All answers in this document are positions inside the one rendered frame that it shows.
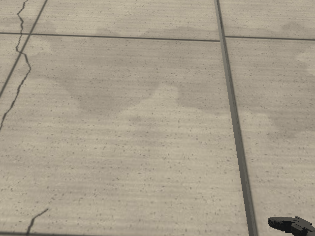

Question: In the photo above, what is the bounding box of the robot right hand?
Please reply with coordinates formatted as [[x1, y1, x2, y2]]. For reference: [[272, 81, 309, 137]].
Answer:
[[268, 216, 315, 236]]

